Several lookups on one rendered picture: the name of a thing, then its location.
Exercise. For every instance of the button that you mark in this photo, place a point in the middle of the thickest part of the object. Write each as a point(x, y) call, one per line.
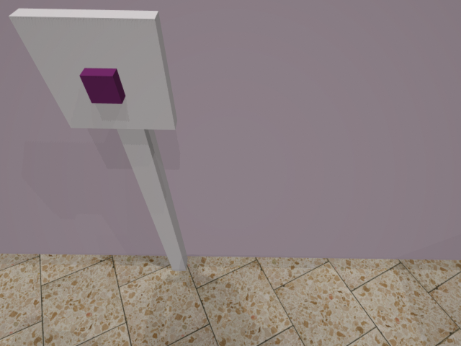
point(103, 85)

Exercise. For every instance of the panel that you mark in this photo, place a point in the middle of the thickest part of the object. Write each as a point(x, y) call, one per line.
point(62, 42)

